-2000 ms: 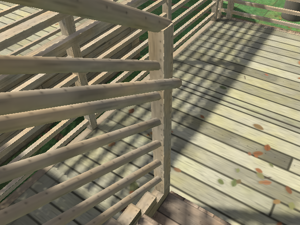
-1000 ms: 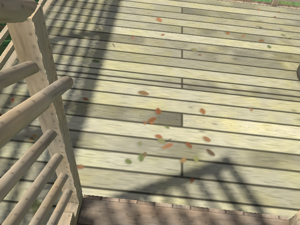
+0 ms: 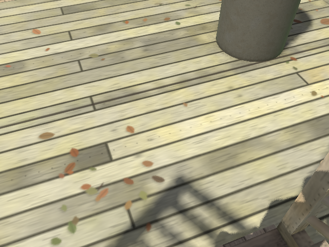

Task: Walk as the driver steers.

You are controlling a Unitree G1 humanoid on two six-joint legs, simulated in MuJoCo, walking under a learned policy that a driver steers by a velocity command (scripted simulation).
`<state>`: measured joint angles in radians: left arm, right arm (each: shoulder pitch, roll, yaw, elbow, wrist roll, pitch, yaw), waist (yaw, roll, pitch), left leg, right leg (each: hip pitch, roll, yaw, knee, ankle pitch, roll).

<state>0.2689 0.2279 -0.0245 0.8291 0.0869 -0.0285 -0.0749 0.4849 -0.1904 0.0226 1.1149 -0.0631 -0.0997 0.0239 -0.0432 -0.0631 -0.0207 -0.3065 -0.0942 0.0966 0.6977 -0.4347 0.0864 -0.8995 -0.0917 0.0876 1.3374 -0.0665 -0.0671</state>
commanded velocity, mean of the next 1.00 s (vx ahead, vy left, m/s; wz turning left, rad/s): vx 0.50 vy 0.00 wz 0.45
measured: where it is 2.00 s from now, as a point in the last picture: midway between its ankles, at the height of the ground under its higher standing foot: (112, 188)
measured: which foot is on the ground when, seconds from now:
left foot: down 0.00-0.32, up 0.34-0.92, down 0.94-1.00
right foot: up 0.00-0.30, down 0.32-0.92, up 0.94-1.00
